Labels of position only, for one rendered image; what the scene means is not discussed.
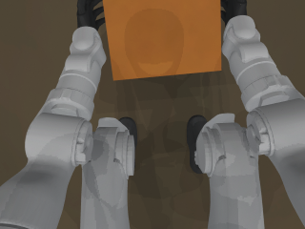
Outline robot right thigh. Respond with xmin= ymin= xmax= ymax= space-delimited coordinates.
xmin=197 ymin=122 xmax=265 ymax=229

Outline robot right forearm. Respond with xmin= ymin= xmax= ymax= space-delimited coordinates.
xmin=221 ymin=15 xmax=305 ymax=112

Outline robot left thigh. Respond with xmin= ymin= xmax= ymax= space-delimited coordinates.
xmin=80 ymin=127 xmax=135 ymax=229

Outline robot left forearm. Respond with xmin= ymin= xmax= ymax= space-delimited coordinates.
xmin=25 ymin=26 xmax=107 ymax=157

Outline left robot upper arm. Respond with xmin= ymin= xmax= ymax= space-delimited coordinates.
xmin=0 ymin=113 xmax=93 ymax=229

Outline right robot hand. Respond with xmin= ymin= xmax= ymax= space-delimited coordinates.
xmin=220 ymin=0 xmax=247 ymax=27

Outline right robot upper arm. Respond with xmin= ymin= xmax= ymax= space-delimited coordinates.
xmin=246 ymin=98 xmax=305 ymax=227

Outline left robot hand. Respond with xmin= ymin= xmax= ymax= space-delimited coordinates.
xmin=76 ymin=0 xmax=106 ymax=31

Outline robot thigh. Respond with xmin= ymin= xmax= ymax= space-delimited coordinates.
xmin=197 ymin=122 xmax=265 ymax=229
xmin=80 ymin=127 xmax=135 ymax=229

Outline carton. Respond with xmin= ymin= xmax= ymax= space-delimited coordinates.
xmin=102 ymin=0 xmax=222 ymax=81

